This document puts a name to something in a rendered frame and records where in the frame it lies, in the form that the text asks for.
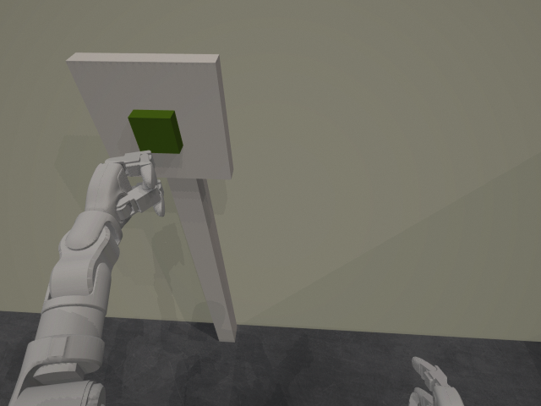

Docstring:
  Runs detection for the button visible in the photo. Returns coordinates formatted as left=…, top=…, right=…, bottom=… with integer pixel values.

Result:
left=128, top=110, right=183, bottom=154

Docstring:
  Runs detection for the right robot hand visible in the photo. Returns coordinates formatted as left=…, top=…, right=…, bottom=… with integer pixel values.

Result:
left=408, top=357, right=464, bottom=406

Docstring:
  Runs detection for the robot left upper arm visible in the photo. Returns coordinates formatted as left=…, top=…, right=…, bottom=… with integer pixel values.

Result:
left=14, top=380, right=106, bottom=406

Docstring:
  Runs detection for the left robot hand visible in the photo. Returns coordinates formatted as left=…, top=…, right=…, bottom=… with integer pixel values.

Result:
left=85, top=151, right=165, bottom=229

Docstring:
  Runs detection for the left robot forearm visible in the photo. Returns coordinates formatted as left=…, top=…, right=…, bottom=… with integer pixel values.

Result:
left=8, top=211, right=123, bottom=406

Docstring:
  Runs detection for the panel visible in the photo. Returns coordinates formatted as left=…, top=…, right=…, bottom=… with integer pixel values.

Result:
left=66, top=52, right=237, bottom=343

